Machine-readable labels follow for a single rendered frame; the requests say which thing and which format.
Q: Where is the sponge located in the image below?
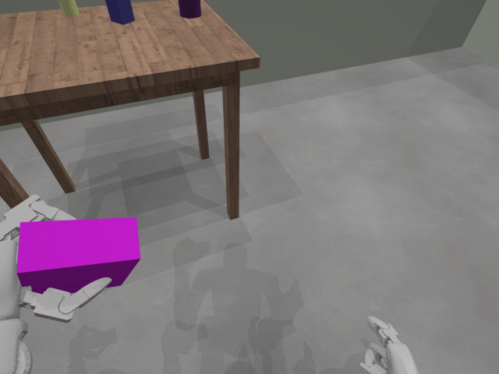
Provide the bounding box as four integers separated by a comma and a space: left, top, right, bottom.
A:
17, 217, 140, 294

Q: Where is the robot left forearm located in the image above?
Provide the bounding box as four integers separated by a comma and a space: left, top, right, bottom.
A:
0, 319, 33, 374

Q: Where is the table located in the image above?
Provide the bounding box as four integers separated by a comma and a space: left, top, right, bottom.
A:
0, 0, 260, 220

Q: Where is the left robot hand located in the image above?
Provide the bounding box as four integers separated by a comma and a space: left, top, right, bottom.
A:
0, 195, 112, 323

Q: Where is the right robot hand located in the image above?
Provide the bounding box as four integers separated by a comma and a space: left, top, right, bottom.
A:
360, 316, 419, 374

